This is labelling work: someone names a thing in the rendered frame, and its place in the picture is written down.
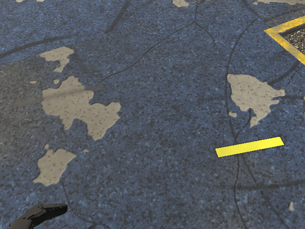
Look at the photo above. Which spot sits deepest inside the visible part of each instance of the robot left hand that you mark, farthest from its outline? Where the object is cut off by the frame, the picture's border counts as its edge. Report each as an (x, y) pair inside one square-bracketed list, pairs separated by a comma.
[(38, 214)]

